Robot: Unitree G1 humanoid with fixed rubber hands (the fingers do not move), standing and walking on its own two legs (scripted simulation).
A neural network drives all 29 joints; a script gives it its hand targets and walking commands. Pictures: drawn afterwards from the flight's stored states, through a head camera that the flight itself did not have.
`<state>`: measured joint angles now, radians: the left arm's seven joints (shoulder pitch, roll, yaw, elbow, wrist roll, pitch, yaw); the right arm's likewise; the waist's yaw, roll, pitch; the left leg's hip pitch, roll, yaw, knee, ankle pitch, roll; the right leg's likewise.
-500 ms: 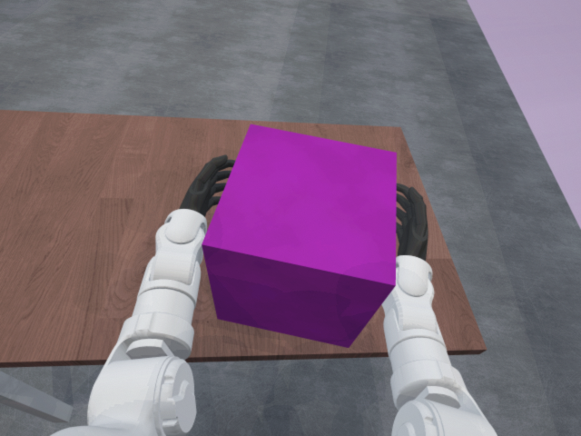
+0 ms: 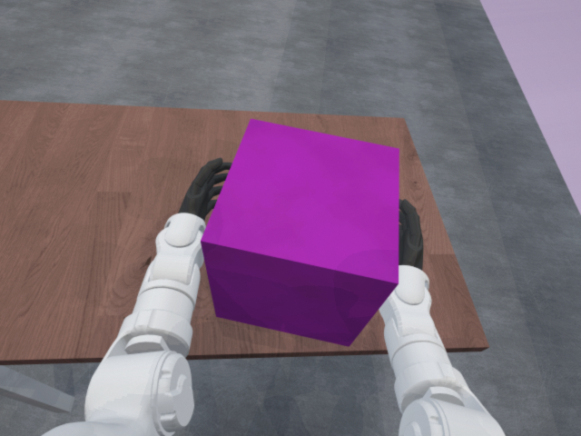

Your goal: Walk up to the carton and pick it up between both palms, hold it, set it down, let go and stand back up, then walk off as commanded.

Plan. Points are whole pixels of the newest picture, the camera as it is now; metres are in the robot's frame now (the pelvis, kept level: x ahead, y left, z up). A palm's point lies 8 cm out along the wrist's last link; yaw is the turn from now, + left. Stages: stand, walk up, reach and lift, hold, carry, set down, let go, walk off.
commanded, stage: set down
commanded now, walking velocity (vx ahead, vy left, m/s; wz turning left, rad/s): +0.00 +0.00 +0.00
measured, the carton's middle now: (302, 237) +0.37 -0.02 +0.03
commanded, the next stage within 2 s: none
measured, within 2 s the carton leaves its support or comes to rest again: neither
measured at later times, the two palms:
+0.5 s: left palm (143, 214) +0.38 +0.21 +0.06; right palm (428, 272) +0.32 -0.20 +0.03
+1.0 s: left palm (99, 267) +0.29 +0.24 +0.06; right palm (454, 305) +0.26 -0.21 +0.05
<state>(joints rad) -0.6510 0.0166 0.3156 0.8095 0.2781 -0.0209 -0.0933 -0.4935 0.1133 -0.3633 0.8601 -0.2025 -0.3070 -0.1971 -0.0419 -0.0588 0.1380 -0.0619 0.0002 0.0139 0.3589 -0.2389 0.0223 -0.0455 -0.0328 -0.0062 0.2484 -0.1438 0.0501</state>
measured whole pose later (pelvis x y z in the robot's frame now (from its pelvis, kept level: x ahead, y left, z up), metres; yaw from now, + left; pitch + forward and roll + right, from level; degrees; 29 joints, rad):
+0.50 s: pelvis -0.02 +0.00 +0.00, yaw +0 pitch +4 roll -2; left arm -0.64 0.27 0.11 0.94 -0.14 -0.06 -0.06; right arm -0.49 -0.08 -0.11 0.96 0.11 -0.23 -0.25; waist -0.04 -0.02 -0.03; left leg -0.26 0.01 0.02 0.41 -0.22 0.02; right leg -0.22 -0.03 -0.01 0.25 -0.09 0.05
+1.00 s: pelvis -0.05 -0.01 +0.00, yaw +0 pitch -1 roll -1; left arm -0.39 0.40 0.04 0.80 -0.30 -0.06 -0.10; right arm -0.30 -0.06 -0.04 0.61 0.15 -0.02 -0.25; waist -0.04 -0.01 -0.05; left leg -0.21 0.02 0.02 0.41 -0.18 0.01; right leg -0.19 -0.01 0.00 0.30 -0.09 0.03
